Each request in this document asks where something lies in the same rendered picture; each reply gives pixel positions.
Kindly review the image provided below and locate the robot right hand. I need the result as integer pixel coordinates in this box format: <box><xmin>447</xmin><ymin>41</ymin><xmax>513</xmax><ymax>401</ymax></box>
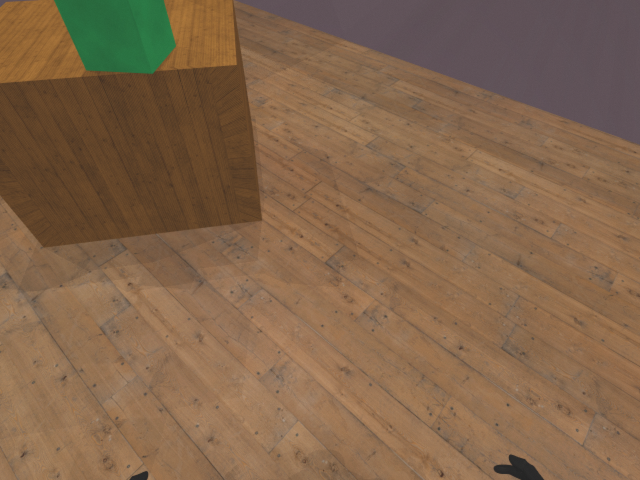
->
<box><xmin>494</xmin><ymin>454</ymin><xmax>544</xmax><ymax>480</ymax></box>

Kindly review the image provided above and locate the pedestal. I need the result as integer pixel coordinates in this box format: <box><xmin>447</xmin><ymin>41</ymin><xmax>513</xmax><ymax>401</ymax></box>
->
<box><xmin>0</xmin><ymin>0</ymin><xmax>262</xmax><ymax>248</ymax></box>

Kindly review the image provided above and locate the carton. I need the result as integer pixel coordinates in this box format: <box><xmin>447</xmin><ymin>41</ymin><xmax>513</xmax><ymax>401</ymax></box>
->
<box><xmin>54</xmin><ymin>0</ymin><xmax>176</xmax><ymax>74</ymax></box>

